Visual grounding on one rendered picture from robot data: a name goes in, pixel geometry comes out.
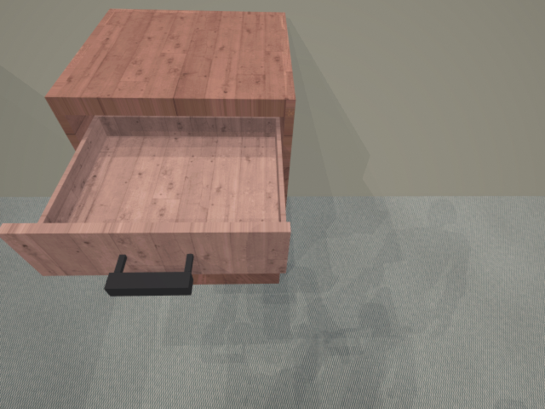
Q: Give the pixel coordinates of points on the cabinet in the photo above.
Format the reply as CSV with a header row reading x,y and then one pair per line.
x,y
152,62

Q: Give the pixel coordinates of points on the drawer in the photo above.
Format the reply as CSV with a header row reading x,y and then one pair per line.
x,y
156,188

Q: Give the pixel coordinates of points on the handle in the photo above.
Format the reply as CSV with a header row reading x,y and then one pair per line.
x,y
119,284

